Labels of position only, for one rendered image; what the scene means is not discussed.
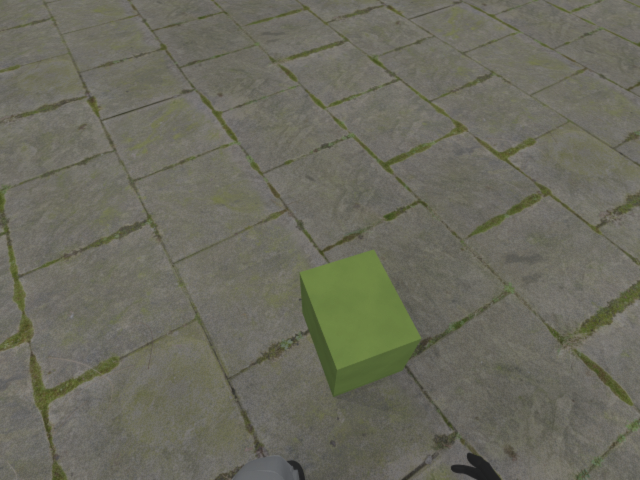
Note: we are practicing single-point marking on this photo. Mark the carton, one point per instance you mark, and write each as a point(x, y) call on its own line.
point(359, 326)

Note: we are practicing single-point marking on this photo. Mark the right robot hand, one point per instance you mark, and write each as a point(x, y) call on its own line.
point(483, 470)

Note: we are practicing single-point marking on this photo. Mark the robot left thigh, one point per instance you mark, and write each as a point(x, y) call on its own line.
point(267, 468)

